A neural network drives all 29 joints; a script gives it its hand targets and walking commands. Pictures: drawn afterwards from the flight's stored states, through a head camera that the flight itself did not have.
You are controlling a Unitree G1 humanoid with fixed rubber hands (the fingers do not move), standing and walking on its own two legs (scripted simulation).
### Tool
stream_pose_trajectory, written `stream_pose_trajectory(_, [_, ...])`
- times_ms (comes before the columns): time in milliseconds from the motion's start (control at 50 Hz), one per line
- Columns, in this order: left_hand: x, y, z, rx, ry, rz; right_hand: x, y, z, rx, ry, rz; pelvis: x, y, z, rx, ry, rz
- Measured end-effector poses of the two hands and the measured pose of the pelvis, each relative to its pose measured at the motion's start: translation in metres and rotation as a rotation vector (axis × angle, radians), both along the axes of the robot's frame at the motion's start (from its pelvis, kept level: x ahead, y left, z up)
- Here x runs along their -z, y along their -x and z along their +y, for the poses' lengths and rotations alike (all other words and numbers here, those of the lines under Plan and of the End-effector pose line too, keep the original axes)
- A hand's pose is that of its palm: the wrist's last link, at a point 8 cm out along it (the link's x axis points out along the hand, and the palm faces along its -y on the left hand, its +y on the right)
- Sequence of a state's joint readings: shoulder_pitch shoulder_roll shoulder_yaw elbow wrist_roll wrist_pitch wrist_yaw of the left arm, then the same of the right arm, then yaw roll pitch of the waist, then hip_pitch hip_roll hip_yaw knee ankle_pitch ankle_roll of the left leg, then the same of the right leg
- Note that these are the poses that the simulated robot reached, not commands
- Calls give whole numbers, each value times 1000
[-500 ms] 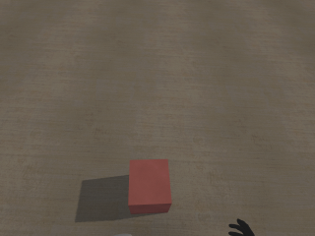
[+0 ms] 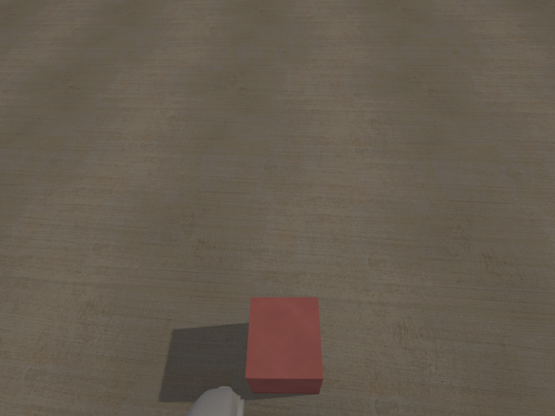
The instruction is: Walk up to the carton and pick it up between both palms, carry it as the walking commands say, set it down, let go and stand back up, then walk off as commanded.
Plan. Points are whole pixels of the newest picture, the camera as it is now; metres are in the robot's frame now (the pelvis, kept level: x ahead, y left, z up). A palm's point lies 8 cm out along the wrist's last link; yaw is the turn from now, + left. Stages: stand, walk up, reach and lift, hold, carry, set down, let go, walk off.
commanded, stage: walk up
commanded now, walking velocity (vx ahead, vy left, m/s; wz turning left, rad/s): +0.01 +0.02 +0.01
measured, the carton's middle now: (285, 346) +0.41 +0.03 -0.67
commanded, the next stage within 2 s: none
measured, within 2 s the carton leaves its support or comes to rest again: neither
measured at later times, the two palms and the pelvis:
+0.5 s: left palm out of the picture +0.11 +0.27 -0.14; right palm out of the picture +0.11 -0.19 -0.15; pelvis +0.06 +0.03 -0.01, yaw -2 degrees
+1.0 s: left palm out of the picture +0.06 +0.19 -0.14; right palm out of the picture +0.06 -0.25 -0.16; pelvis +0.02 -0.03 -0.01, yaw +0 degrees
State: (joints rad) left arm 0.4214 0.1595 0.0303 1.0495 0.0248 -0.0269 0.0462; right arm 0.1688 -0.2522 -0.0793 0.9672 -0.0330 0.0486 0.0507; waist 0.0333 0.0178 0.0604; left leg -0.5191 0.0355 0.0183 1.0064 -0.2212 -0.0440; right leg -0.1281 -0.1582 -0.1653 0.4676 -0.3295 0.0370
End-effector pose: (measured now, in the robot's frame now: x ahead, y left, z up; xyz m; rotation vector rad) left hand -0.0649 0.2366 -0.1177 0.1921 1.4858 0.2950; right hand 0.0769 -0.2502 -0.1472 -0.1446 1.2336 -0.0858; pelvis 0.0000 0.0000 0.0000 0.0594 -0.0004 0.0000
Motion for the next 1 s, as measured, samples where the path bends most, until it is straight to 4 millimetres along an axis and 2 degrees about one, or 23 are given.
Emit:
stream_pose_trajectory(60, [5, -8, -4, -2, 54, 24, -3, -19, 12, 2, 18, -16, 0, -13, 9, 6, 11, 0])
stream_pose_trajectory(140, [28, -32, 6, -10, 115, 8, 5, -39, 37, -4, 42, -19, 13, -29, 30, 1, 51, 1])
stream_pose_trajectory(200, [44, -60, 20, -2, 129, -9, 5, -41, 58, -3, 51, -9, 18, -35, 36, 12, 38, 8])
stream_pose_trajectory(260, [48, -95, 28, 26, 127, -57, 3, -35, 74, 4, 37, 14, 15, -41, 37, 18, 33, 12])
stream_pose_trajectory(360, [37, -145, 33, 77, 88, -168, 8, -34, 71, 52, 24, 16, 14, -50, 37, 23, 27, -2])
stream_pose_trajectory(460, [24, -169, 34, 106, 58, -212, 8, -37, 63, 92, 14, 1, 10, -60, 38, 31, 43, -3])
stream_pose_trajectory(520, [26, -176, 39, 115, 39, -203, 6, -34, 50, 106, 40, -13, 12, -60, 32, 38, 46, 3])
stream_pose_trajectory(580, [26, -180, 38, 149, 16, -184, 4, -17, 28, 141, 79, 0, 13, -56, 19, 62, 41, 14])
stream_pose_trajectory(640, [23, -185, 26, 171, 3, -201, 8, 7, 2, 163, 97, 51, 15, -52, 3, 55, 29, 18])
stream_pose_trajectory(700, [15, -184, 4, 173, 4, -243, 15, 27, -14, 162, 86, 135, 13, -49, -9, 32, 40, -4])
stream_pose_trajectory(760, [7, -176, -15, 157, 14, -263, 14, 33, -17, 142, 53, 181, 7, -49, -17, 25, 20, -8])
stream_pose_trajectory(840, [6, -165, -33, 133, 35, -255, 12, 28, -17, 122, 23, 172, 3, -41, -24, 4, 9, -13])
stream_pose_trajectory(900, [9, -151, -41, 120, 49, -245, 10, 22, -14, 92, 14, 161, 1, -32, -27, 0, 14, -16])
stream_pose_trajectory(1000, [21, -124, -44, 86, 77, -222, 11, 17, -4, 60, 25, 145, 5, -23, -27, -8, 55, -24])
